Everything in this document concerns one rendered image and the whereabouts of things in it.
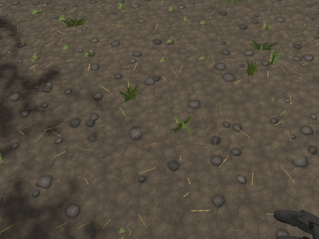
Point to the robot right hand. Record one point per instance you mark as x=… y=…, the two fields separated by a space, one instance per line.
x=304 y=220

